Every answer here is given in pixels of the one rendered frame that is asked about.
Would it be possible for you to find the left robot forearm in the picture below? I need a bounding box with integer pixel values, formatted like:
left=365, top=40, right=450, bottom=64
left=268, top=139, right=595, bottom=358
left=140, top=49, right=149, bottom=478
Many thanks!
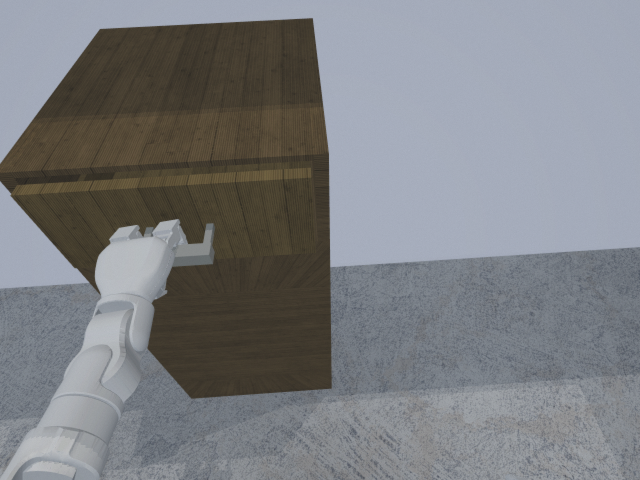
left=0, top=293, right=155, bottom=480

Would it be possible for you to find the cabinet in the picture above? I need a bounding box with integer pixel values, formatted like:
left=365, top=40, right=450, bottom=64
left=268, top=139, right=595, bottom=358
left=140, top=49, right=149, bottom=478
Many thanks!
left=0, top=18, right=332, bottom=399

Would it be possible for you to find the robot left hand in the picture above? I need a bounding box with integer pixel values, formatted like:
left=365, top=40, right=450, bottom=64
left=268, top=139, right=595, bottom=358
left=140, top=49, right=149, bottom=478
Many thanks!
left=95, top=219, right=188, bottom=303

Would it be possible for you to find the drawer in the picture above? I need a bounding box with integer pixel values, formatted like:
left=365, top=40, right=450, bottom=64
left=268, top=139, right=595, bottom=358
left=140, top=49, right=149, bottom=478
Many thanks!
left=10, top=161, right=316, bottom=268

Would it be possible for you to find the handle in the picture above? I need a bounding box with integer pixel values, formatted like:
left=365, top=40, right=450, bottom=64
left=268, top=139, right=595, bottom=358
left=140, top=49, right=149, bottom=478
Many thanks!
left=143, top=223, right=215, bottom=267

